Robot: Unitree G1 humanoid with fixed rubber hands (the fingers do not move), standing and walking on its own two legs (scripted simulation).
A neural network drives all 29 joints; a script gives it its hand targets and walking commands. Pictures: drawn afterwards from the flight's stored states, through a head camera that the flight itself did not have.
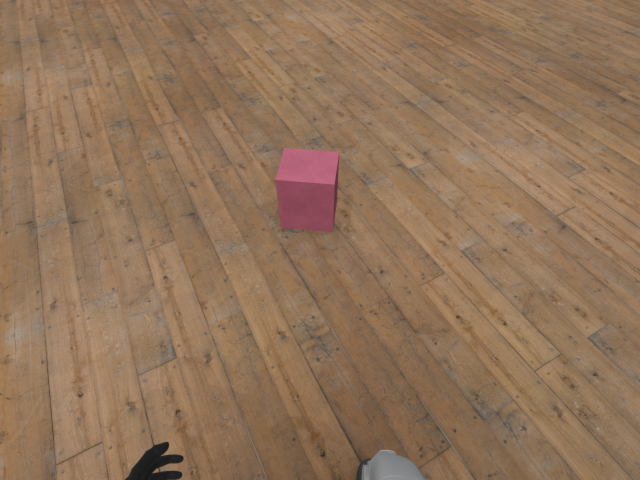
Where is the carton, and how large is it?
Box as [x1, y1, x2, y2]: [275, 148, 338, 231]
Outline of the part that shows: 284,148 275,179 281,226 332,231 336,203 338,152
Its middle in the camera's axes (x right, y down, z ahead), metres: -0.04 -0.18 +1.60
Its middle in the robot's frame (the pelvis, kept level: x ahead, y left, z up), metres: +1.24 -0.03 -0.63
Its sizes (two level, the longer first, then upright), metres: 0.222 0.193 0.268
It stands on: the floor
